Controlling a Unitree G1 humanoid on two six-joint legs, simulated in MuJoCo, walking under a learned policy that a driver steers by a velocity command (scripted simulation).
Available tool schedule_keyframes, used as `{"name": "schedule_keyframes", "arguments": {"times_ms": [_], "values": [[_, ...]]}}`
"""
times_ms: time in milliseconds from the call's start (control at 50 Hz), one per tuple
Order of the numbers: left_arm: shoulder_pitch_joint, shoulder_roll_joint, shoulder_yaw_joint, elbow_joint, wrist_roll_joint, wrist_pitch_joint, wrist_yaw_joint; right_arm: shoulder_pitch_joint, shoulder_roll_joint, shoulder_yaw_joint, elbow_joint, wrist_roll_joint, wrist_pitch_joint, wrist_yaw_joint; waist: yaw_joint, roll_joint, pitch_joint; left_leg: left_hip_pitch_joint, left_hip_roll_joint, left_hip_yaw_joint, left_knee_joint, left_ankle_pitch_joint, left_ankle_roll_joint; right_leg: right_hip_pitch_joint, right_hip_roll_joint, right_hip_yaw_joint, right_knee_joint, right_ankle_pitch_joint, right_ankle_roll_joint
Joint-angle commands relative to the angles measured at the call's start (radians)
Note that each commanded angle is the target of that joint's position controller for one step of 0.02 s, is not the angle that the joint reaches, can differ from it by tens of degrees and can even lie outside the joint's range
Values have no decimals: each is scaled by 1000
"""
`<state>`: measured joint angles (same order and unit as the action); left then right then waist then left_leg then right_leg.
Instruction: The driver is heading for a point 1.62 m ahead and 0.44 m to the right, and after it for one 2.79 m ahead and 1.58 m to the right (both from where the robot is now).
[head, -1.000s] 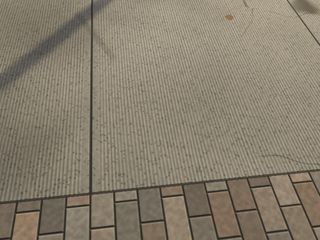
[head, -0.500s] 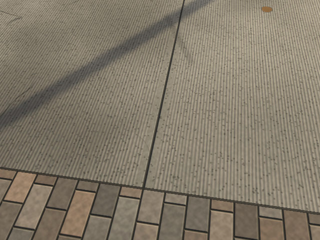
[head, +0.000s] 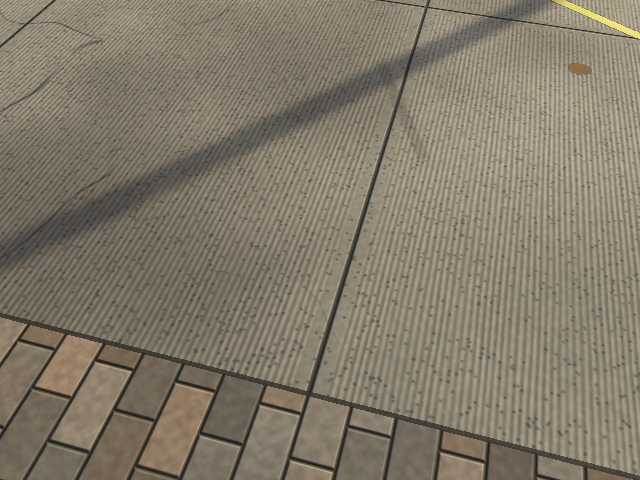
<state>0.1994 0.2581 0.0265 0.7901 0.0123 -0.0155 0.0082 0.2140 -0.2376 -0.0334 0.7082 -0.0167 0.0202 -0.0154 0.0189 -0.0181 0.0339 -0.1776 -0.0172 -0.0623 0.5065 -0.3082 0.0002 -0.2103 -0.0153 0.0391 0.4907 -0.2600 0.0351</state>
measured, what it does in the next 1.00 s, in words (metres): walks ahead: left foot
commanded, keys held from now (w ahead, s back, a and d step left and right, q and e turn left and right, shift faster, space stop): no key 0.18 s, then w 0.74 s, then w+e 0.08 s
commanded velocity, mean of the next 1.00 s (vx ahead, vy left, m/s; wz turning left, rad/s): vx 0.29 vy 0.00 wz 0.01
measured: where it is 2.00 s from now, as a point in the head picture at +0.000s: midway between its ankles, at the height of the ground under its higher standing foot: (391, 338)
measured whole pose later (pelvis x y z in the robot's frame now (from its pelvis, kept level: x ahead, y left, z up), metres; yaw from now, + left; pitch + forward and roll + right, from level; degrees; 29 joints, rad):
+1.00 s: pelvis +0.31 -0.01 -0.02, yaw -2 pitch +2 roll +1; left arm 0.45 0.27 0.02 0.94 -0.01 -0.05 0.01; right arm 0.02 -0.25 -0.03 0.67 0.00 -0.10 0.04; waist 0.06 0.00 0.06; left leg -0.48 -0.03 0.07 0.57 -0.12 0.08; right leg -0.08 0.02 0.06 0.90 -0.48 -0.04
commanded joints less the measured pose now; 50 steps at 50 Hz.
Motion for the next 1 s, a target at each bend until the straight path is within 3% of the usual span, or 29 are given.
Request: {"name": "schedule_keyframes", "arguments": {"times_ms": [20,180,220,260,300,320,360,400,420,440,460,480,500,520,540,560,600,640,680,740,820,860,880,900,920,940,960,980,1000], "values": [[-16,103,28,-47,-3,-7,10,-2,-117,-25,-51,1,-25,-2,-6,95,-19,-45,87,-95,-113,184,39,23,-20,13,-30,142,-4],[4,113,34,19,-6,2,23,5,-110,-17,-21,3,-38,0,-5,44,-18,-46,72,-88,-114,194,45,45,-28,18,-37,165,14],[18,102,32,40,-11,5,27,32,-123,-23,-1,9,-33,-4,-15,72,-32,-35,67,-104,-152,-68,68,19,17,-36,14,-12,12],[-27,97,32,19,-22,-8,26,74,-182,-41,8,19,-26,-7,-51,162,46,-40,168,-272,-262,-436,152,-155,52,-90,158,-171,-3],[-84,105,34,-16,-40,-40,15,109,-203,-47,20,25,-39,-12,-71,210,129,-53,286,-451,-349,-491,233,-286,2,-32,286,-226,-46],[-87,110,37,-22,-47,-54,6,110,-196,-46,24,26,-50,-13,-68,215,137,-11,315,-474,-353,-429,251,-346,-26,-7,322,-265,-69],[-69,107,34,-17,-52,-78,-15,84,-184,-45,18,38,-58,-10,-50,179,106,50,304,-406,-332,-295,234,-333,-53,-5,233,-268,-105],[40,98,35,41,-43,-90,-29,8,-192,-46,2,50,-52,-5,18,141,37,-61,212,-240,-276,-137,180,-40,0,-78,30,-24,-105],[134,104,44,88,-34,-89,-31,3,-176,-42,1,44,-49,-3,56,122,-4,-139,165,-177,-210,-96,156,133,43,-108,-7,81,-84],[227,124,54,119,-32,-85,-29,-4,-131,-29,-4,33,-52,-2,91,72,-33,-224,111,-109,-81,-59,117,265,13,-50,-24,61,-84],[334,207,71,124,-31,-86,-20,-23,-53,-5,-34,16,-60,-1,122,-164,-64,-376,-5,24,266,-107,34,374,-206,295,-187,-102,-162],[356,272,79,121,-20,-96,-33,-15,-91,-20,-71,43,-78,-9,106,-284,-50,-536,-63,-12,497,-285,15,373,-372,675,-325,-266,-303],[257,211,59,95,-20,-104,-34,14,-146,-34,-54,63,-92,-7,59,-152,32,-609,15,-76,611,-230,34,315,-381,649,-338,-368,-316],[197,163,47,74,-22,-107,-31,16,-158,-37,-38,65,-101,2,39,-107,84,-640,58,-65,626,-118,53,284,-333,534,-337,-345,-280],[163,158,42,63,-17,-105,-30,13,-149,-38,-24,54,-108,6,26,-74,83,-637,87,-43,609,-32,60,274,-291,443,-345,-254,-248],[153,142,35,60,-16,-101,-30,-7,-151,-43,-24,42,-110,10,24,-61,82,-633,110,-31,578,34,59,274,-261,364,-348,-123,-227],[187,112,22,69,-11,-91,-29,-14,-125,-41,-19,33,-109,28,26,-83,47,-586,119,11,543,125,44,267,-203,228,-347,125,-203],[223,124,21,82,-15,-85,-23,-47,-105,-36,-32,28,-103,34,32,-66,36,-598,116,43,492,176,16,273,-186,153,-344,318,-212],[230,137,20,86,-13,-75,-14,-120,-83,-26,-63,30,-102,36,44,-47,53,-591,109,64,376,232,-6,243,-171,102,-358,391,-213],[256,149,18,95,-16,-68,1,-234,-59,-11,-99,35,-112,46,73,-57,83,-502,80,100,169,361,-15,180,-147,47,-392,367,-200],[301,161,24,120,-27,-62,4,-325,-70,-8,-134,44,-123,65,75,-57,119,-473,55,92,36,386,15,244,-199,44,-381,389,-212],[290,171,31,121,-29,-55,6,-326,-91,-14,-142,43,-129,74,43,-63,99,-450,43,86,2,338,49,314,-227,39,-325,524,-200],[278,183,36,117,-26,-51,8,-295,-111,-22,-136,41,-130,73,15,-77,62,-395,22,96,-1,305,68,344,-232,35,-270,679,-190],[269,199,42,113,-21,-45,10,-234,-137,-34,-121,39,-127,68,-23,-99,2,-307,-7,113,10,264,89,368,-231,30,-183,865,-181],[251,201,44,107,-14,-34,11,-91,-174,-54,-80,40,-123,60,-99,-104,-96,-128,-38,138,-6,266,120,354,-203,4,-14,1006,-163],[243,185,35,92,-7,-31,11,82,-211,-70,-36,35,-118,45,-178,-90,-211,183,35,65,16,295,164,173,-173,8,212,906,-138],[347,61,0,64,5,-44,1,221,-308,-92,-11,3,-114,35,-147,130,-397,614,322,-345,28,190,297,-216,-23,-20,613,359,-85],[393,43,-10,97,-23,-65,-8,235,-231,-73,7,10,-112,39,-138,240,-514,680,449,-704,-158,8,372,-384,86,103,833,-293,-73],[268,170,28,62,-61,-79,-12,148,-174,-56,4,21,-111,35,-139,160,-293,493,407,-571,-215,-76,303,-475,17,130,886,-253,-83]]}}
